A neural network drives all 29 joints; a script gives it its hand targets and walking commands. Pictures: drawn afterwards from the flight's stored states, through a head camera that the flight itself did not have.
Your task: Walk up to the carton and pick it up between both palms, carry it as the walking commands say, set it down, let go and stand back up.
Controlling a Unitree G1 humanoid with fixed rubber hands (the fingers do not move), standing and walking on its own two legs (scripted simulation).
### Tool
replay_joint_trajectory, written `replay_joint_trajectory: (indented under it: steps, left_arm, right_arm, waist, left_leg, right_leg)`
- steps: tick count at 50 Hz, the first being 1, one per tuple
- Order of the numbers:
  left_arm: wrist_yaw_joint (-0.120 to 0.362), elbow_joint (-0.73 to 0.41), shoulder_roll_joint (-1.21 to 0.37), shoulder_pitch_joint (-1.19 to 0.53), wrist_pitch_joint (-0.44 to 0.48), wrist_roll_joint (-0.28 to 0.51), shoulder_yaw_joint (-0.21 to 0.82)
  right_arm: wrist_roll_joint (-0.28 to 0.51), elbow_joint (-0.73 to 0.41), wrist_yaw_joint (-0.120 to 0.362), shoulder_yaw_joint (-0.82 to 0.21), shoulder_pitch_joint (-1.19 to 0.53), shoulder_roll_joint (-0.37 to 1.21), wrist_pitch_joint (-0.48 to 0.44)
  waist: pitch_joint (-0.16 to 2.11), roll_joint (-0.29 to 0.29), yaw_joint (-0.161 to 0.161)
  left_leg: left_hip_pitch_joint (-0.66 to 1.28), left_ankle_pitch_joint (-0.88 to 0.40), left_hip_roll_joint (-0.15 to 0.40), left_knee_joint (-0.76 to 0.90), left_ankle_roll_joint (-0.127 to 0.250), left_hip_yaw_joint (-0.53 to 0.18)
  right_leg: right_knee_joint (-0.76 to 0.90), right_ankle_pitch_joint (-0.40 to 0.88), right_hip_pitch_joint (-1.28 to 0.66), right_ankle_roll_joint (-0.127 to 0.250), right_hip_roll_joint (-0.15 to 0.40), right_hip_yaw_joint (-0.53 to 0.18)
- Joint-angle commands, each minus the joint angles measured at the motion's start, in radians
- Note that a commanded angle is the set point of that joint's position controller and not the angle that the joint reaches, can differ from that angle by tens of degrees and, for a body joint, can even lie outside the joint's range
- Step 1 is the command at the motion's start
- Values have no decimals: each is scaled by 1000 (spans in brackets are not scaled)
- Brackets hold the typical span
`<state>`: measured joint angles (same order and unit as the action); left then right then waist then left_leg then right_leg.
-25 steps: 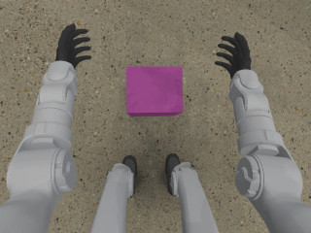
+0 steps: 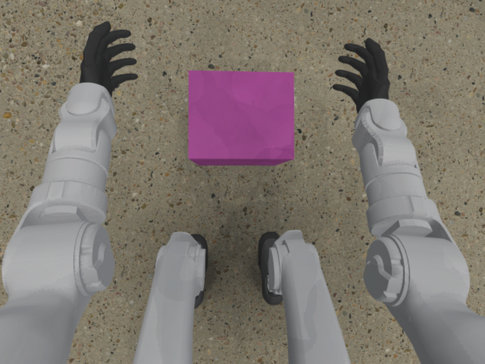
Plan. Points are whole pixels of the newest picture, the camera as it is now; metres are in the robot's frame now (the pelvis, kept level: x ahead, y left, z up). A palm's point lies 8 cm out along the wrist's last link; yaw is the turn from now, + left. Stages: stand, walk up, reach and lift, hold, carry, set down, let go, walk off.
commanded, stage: reach and lift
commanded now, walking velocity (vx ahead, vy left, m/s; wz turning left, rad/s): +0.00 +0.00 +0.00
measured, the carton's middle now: (239, 125) +0.51 -0.01 -0.43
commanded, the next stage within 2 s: none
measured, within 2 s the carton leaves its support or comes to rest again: neither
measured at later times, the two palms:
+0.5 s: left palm (136, 110) +0.51 +0.19 -0.27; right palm (331, 120) +0.49 -0.19 -0.27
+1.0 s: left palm (149, 124) +0.50 +0.19 -0.37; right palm (315, 129) +0.49 -0.18 -0.37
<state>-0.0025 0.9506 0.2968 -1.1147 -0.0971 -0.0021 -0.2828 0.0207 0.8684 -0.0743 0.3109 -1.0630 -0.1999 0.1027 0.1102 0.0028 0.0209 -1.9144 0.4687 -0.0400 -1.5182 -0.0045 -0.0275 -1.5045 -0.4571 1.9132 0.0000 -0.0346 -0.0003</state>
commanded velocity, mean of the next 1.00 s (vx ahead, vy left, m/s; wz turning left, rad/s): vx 0.00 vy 0.00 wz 0.00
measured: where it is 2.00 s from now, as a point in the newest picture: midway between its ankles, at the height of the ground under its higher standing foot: (233, 282)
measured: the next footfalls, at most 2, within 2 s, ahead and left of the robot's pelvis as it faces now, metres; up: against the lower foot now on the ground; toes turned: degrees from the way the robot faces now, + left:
none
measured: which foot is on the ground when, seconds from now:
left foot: down 0.00-1.00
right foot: down 0.00-1.00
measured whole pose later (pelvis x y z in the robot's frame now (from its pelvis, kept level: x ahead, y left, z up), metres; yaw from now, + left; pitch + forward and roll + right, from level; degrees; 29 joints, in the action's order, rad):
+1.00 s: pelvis -0.03 +0.00 -0.19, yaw +0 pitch +37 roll -1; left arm -0.10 1.13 0.40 -1.39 -0.03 0.25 -0.05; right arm 0.25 1.08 -0.14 0.10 -1.36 -0.34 0.03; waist -0.36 0.00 0.01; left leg -2.28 0.59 -0.04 -2.22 0.00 0.01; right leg -2.21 -0.57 2.28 -0.01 -0.03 0.01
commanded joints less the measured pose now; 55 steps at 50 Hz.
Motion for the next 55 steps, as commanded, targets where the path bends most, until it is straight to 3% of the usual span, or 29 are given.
replay_joint_trajectory:
  steps: [1,7,16,42,48,55]
  left_arm:
    - [-20,-125,143,-245,9,30,17]
    - [-46,-124,165,-324,-8,84,65]
    - [-66,-11,162,-377,8,117,95]
    - [-87,101,228,-516,90,232,198]
    - [-101,56,245,-557,89,253,220]
    - [-94,132,209,-508,86,235,213]
  right_arm:
    - [26,-126,-18,-18,-214,-129,-7]
    - [79,-128,-29,-59,-282,-166,11]
    - [110,-11,-34,-83,-346,-183,-10]
    - [216,135,-55,-180,-513,-249,-97]
    - [233,94,-66,-201,-554,-265,-95]
    - [235,174,-53,-200,-502,-242,-93]
  waist:
    - [1051,30,3]
    - [1043,49,2]
    - [919,42,2]
    - [791,20,-3]
    - [868,13,-1]
    - [720,24,-8]
  left_leg:
    - [495,-315,-37,25,-32,56]
    - [468,-247,-26,-76,-30,56]
    - [363,-195,-12,-206,-22,42]
    - [228,-211,18,-513,-20,18]
    - [274,-227,17,-535,-19,29]
    - [219,-195,20,-525,-19,22]
  right_leg:
    - [13,340,-585,-47,-41,34]
    - [-85,245,-468,-36,-36,48]
    - [-225,178,-307,-34,-22,50]
    - [-528,229,-238,-34,20,3]
    - [-554,251,-299,-31,12,12]
    - [-543,204,-195,-33,9,13]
